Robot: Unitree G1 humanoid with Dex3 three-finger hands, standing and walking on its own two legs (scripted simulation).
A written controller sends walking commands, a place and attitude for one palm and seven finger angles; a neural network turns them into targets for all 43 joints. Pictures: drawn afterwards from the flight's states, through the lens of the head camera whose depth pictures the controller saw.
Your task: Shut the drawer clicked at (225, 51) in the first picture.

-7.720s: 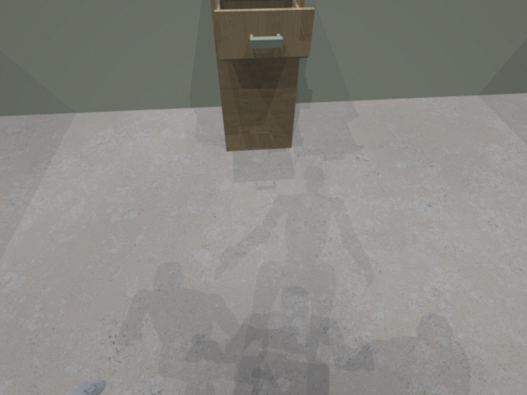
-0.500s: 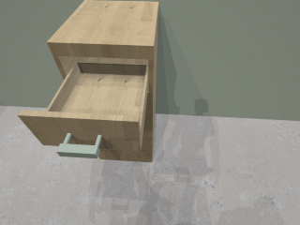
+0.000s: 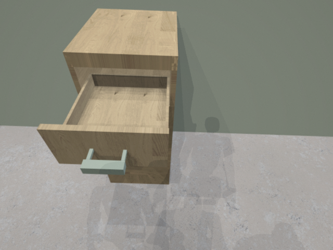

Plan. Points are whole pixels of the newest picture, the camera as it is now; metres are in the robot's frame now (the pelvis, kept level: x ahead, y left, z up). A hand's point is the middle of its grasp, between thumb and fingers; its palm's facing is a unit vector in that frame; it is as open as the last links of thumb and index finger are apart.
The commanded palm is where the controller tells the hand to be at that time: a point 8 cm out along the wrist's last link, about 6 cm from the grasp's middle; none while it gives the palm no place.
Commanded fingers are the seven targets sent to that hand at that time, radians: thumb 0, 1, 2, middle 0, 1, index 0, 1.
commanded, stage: shuffle to correct the standing spot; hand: left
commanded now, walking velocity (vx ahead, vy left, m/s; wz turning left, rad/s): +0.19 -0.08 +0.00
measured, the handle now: (105, 159) +0.34 +0.19 +0.01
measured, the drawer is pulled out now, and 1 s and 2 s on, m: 0.29 0.29 0.29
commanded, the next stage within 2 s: come to a stop and stand still in 0.10 s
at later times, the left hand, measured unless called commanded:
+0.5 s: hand out of the picture +0.03 +0.16 -0.18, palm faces +0.08 -0.99 -0.15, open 7.4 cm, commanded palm none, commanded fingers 0.00 0.90 0.90 -0.20 -0.30 -0.20 -0.30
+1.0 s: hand out of the picture +0.05 +0.16 -0.17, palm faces +0.02 -0.98 -0.20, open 7.3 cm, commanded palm none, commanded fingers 0.00 0.90 0.90 -0.20 -0.30 -0.20 -0.30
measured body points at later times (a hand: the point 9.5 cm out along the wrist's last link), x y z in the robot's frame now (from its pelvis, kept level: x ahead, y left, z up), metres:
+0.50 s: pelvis +0.06 +0.01 -0.01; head +0.09 +0.02 +0.44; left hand +0.03 +0.21 -0.17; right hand +0.11 -0.22 -0.16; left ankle +0.08 +0.12 -0.73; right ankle -0.01 -0.11 -0.73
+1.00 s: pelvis +0.03 -0.01 +0.00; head +0.05 -0.01 +0.45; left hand +0.05 +0.22 -0.15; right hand +0.06 -0.24 -0.15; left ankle +0.07 +0.12 -0.73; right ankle -0.01 -0.12 -0.73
